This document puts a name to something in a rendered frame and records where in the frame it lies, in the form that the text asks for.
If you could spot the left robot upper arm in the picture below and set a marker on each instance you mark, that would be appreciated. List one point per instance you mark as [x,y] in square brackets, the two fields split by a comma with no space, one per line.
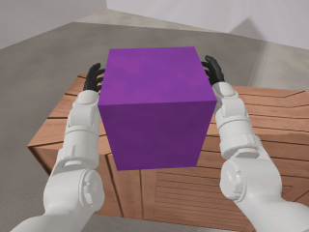
[70,199]

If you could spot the carton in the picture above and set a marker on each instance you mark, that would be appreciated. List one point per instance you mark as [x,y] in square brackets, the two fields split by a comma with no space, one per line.
[156,105]

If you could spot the left robot forearm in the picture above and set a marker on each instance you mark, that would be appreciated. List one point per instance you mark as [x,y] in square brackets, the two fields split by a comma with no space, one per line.
[80,147]

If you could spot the pedestal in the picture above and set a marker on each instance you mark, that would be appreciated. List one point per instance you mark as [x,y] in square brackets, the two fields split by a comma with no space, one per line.
[192,195]

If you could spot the right robot forearm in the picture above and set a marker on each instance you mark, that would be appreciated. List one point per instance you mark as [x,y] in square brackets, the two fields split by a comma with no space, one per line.
[238,140]

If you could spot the right robot upper arm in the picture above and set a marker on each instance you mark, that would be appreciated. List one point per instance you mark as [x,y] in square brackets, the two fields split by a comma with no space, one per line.
[255,186]

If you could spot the right robot hand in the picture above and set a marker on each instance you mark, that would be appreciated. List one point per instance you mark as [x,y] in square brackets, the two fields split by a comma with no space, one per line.
[214,71]

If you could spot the left robot hand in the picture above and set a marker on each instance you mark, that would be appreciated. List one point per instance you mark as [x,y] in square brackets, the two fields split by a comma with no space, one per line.
[92,81]

